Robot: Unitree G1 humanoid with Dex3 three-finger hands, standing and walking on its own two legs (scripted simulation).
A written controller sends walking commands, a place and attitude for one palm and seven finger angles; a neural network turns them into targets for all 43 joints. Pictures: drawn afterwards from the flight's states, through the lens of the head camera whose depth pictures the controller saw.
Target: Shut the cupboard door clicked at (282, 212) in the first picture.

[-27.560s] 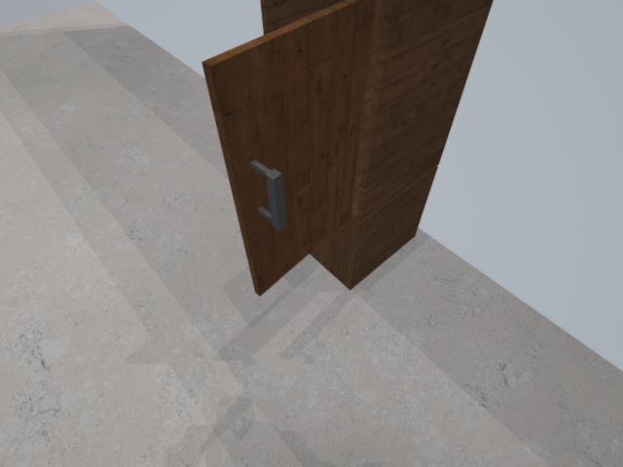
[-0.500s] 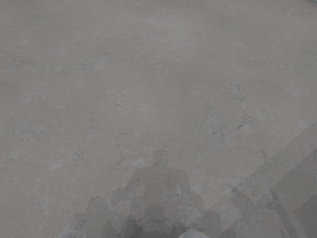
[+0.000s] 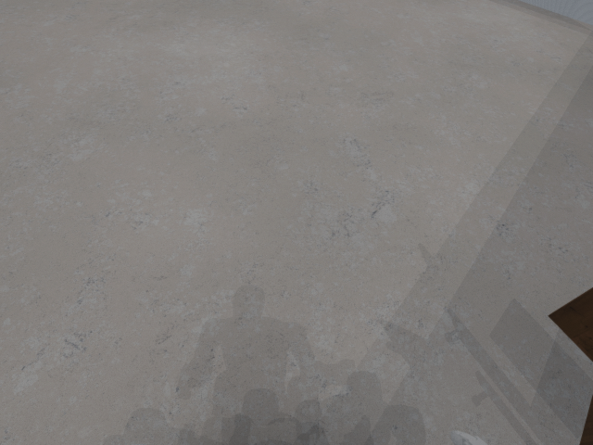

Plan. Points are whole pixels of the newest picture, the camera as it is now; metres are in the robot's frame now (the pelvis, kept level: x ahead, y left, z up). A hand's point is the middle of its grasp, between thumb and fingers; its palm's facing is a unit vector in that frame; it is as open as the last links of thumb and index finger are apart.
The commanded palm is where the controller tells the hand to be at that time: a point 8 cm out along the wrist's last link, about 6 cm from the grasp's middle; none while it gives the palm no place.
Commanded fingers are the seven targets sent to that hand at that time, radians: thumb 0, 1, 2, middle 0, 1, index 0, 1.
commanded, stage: turn to face it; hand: left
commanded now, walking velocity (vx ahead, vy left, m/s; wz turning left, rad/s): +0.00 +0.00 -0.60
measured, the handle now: out of the picture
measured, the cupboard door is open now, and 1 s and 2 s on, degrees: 68 68 68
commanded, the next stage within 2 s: take the last steps up to it in 1.58 s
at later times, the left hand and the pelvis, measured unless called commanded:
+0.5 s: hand (212, 411) +0.18 +0.13 -0.14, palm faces -0.31 -0.91 -0.27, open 7.4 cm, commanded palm none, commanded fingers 0.00 0.90 0.90 -0.20 -0.30 -0.20 -0.30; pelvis +0.00 -0.02 +0.00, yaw -18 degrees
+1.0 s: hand (235, 379) +0.23 +0.11 -0.15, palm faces -0.56 -0.81 -0.20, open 7.4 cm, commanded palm none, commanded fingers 0.00 0.90 0.90 -0.20 -0.30 -0.20 -0.30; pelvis +0.03 -0.01 +0.01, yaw -36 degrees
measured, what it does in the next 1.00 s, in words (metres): steps on the spot, turning right: right foot, then left foot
